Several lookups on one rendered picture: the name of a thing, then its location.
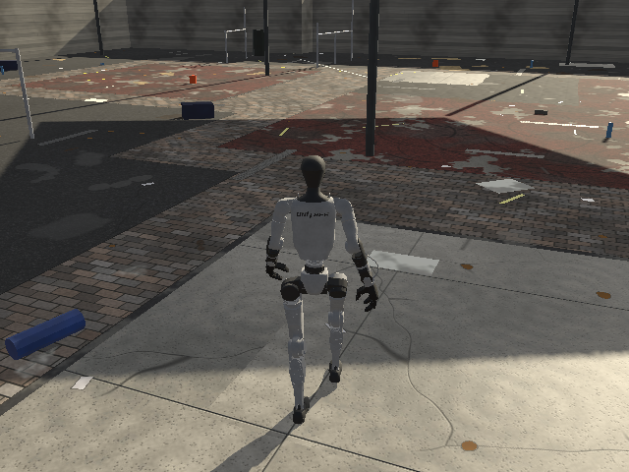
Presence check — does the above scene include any left robot forearm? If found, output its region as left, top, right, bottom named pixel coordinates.
left=265, top=235, right=280, bottom=266

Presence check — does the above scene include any right robot forearm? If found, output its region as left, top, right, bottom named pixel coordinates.
left=352, top=238, right=374, bottom=287

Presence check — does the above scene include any robot right thigh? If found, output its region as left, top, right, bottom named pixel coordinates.
left=327, top=272, right=348, bottom=327

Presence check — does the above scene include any robot left upper arm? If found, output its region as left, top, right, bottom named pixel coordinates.
left=268, top=198, right=294, bottom=251

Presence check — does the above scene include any robot right hand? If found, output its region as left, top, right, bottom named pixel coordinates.
left=356, top=284, right=378, bottom=312

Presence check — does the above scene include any robot left hand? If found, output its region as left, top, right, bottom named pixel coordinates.
left=266, top=263, right=289, bottom=280

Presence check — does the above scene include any robot torso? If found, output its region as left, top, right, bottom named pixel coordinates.
left=291, top=193, right=337, bottom=295

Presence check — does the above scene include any robot right upper arm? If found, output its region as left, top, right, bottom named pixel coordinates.
left=333, top=198, right=361, bottom=254

